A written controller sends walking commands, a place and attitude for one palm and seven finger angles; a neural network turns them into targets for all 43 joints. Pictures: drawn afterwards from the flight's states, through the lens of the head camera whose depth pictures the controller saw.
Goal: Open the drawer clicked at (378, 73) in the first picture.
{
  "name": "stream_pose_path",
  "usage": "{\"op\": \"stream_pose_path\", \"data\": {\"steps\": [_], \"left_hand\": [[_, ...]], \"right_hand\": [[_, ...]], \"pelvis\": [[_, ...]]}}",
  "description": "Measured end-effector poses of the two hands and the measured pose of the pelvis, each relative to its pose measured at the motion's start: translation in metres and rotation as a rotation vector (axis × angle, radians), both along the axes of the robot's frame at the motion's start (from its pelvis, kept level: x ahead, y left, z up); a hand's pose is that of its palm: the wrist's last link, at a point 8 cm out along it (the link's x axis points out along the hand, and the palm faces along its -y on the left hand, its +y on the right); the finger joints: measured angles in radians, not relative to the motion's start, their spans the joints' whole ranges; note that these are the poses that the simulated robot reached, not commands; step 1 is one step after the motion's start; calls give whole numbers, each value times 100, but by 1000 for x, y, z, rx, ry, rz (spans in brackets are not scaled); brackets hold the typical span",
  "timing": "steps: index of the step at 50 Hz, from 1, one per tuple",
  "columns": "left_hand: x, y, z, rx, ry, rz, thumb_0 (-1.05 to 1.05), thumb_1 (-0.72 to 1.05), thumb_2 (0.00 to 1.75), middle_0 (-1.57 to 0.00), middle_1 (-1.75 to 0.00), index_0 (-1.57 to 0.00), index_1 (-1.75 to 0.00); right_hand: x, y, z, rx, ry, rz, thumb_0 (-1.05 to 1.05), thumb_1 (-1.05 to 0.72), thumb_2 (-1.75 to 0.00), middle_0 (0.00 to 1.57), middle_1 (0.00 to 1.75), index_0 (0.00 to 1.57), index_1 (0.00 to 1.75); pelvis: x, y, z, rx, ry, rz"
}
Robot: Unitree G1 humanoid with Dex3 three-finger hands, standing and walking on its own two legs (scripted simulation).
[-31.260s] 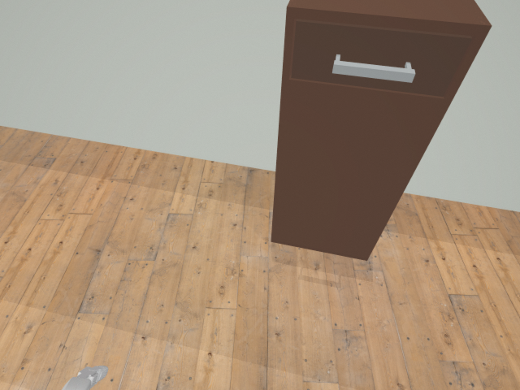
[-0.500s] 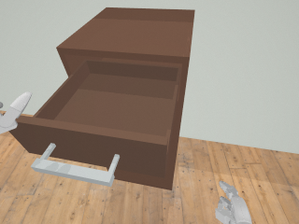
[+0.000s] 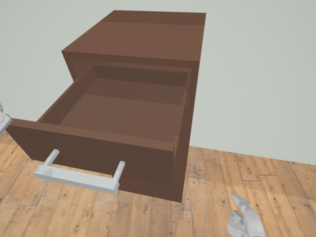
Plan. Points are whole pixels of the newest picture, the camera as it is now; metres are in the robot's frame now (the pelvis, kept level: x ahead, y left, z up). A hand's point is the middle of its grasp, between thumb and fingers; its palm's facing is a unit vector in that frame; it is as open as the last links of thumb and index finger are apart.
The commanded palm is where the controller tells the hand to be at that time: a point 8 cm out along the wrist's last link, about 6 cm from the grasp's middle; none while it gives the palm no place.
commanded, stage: step back with the hand held close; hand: left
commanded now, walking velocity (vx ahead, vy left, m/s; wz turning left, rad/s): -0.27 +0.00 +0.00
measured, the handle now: (81, 169) +0.22 +0.20 +0.11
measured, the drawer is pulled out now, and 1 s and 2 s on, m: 0.30 0.30 0.30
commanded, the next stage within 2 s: stop stepping back and stand still in 0.90 s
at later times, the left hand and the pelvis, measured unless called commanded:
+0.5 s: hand out of the picture +0.10 +0.24 +0.30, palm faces +0.58 -0.68 -0.45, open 7.4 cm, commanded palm +0.05 +0.30 +0.30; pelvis -0.08 +0.02 -0.02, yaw +0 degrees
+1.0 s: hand out of the picture -0.03 +0.24 +0.32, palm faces +0.63 -0.72 -0.30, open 7.4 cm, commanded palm -0.07 +0.29 +0.30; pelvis -0.21 +0.01 -0.03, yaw -1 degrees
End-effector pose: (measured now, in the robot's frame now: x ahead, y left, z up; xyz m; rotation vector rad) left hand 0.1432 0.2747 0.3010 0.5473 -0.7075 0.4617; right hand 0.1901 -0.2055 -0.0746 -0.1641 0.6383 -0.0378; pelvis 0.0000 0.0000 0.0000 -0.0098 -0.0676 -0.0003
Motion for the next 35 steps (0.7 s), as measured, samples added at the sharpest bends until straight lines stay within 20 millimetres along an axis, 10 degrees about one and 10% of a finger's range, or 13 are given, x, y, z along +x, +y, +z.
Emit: {"op": "stream_pose_path", "data": {"steps": [15, 35], "left_hand": [[-18, 4, -2, 220, 37, -74, 1, 89, 90, -21, -30, -21, -31], [-121, 25, 6, 159, -256, -5, 1, 89, 90, -21, -30, -21, -31]], "right_hand": [[-70, -26, -3, -71, 103, -151, 2, -90, -90, 20, 30, 20, 30], [-160, -9, -22, -83, 74, -95, 2, -90, -90, 20, 30, 21, 30]], "pelvis": [[-41, 17, -5, -7, 81, -7], [-127, 25, -26, -13, 35, 4]]}}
